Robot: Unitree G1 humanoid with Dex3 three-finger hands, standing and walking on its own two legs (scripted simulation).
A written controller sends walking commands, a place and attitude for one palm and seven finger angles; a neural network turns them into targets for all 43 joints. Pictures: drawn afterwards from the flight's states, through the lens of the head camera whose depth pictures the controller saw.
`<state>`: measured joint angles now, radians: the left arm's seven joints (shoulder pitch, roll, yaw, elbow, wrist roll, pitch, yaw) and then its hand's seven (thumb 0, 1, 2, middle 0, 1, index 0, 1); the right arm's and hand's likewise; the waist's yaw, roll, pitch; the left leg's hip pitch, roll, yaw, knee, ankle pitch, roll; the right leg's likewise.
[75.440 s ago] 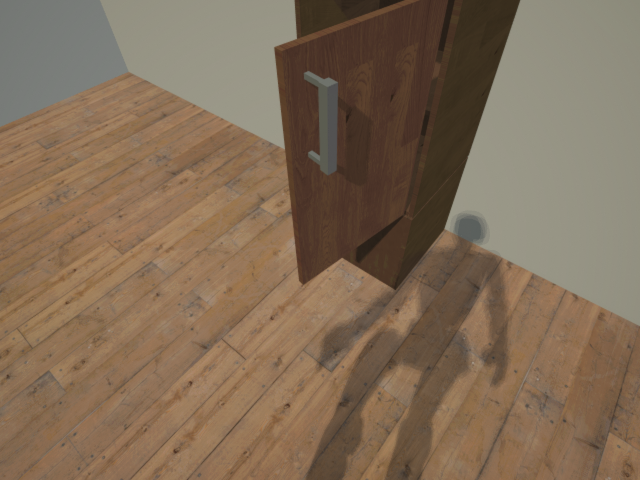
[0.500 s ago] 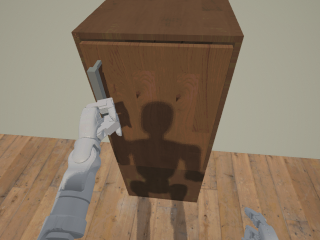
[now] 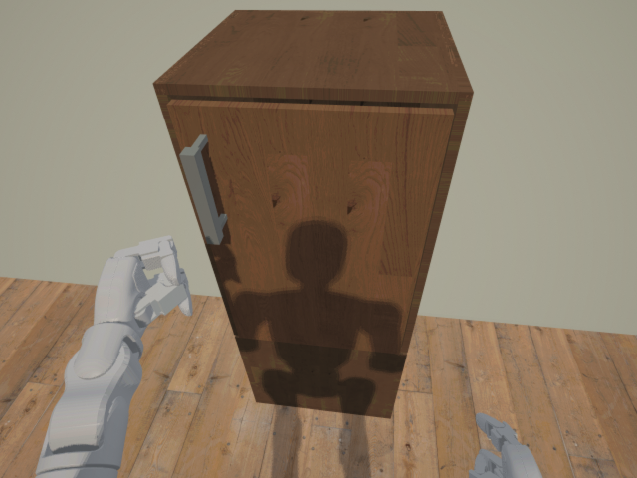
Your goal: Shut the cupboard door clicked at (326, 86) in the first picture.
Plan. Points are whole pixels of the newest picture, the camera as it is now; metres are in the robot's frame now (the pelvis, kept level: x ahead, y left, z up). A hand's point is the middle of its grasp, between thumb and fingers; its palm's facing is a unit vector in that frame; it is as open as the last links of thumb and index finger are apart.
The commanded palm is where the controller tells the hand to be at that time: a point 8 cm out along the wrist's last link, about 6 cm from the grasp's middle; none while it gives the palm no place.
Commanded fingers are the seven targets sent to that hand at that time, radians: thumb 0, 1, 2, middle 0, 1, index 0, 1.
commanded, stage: draw the hand back to the body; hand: left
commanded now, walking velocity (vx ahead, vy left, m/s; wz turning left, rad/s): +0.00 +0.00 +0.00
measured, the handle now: (208, 191) +0.48 +0.22 +0.13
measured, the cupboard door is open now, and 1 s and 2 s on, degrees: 0 0 0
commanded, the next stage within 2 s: step back with the hand held close in 1.18 s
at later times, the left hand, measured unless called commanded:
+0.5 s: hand (83, 330) +0.21 +0.25 +0.16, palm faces +0.38 -0.87 -0.31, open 3.9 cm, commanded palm +0.17 +0.29 +0.17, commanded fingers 0.00 0.90 0.90 -0.58 -0.72 -0.58 -0.72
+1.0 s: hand (25, 345) +0.19 +0.30 +0.16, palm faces +0.48 -0.79 -0.39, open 7.2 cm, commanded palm +0.14 +0.33 +0.18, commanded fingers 0.00 0.90 0.90 -0.20 -0.30 -0.20 -0.30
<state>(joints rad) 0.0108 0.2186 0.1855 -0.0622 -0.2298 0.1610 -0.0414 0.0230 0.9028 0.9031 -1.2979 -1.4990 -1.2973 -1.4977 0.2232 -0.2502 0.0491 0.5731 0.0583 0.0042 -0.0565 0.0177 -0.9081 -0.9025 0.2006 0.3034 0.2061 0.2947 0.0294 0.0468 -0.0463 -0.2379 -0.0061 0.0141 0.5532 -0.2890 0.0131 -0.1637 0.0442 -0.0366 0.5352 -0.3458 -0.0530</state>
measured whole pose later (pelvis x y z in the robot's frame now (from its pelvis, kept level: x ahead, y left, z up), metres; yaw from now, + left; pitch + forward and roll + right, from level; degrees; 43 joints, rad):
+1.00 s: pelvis +0.00 +0.03 +0.01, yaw +0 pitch -3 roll +0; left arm 0.45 0.33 0.34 -0.35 -0.08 -0.08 0.11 0.02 0.89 0.90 -0.25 -0.35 -0.25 -0.35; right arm 0.18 -0.24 0.01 0.62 0.02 -0.06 -0.05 0.02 -0.91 -0.90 0.20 0.30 0.21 0.29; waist 0.08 0.07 0.00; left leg -0.14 -0.04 0.03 0.42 -0.23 0.05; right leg -0.05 0.01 -0.02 0.39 -0.28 -0.01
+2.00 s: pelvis -0.08 +0.05 -0.01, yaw +1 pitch -1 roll -3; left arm 0.51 0.42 0.43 -0.46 -0.03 -0.18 0.14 0.02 0.89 0.90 -0.21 -0.30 -0.21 -0.30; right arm 0.25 -0.23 0.00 0.53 0.02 0.00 -0.09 0.02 -0.91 -0.90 0.20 0.30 0.21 0.29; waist -0.01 0.02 -0.01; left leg -0.42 -0.03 0.03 0.61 -0.19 0.10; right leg -0.31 0.04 0.02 0.57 -0.25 0.02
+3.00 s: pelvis -0.38 +0.13 +0.01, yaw -5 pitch -3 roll -3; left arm 0.51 0.46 0.43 -0.54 -0.07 -0.14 0.14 0.02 0.90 0.90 -0.20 -0.30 -0.20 -0.30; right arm 0.28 -0.14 0.03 0.63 -0.01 -0.09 -0.03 0.02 -0.91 -0.90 0.20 0.30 0.21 0.30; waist -0.08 -0.06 0.01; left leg -0.34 0.03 0.06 0.42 -0.21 0.00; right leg -0.43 0.10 -0.02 0.97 -0.38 -0.02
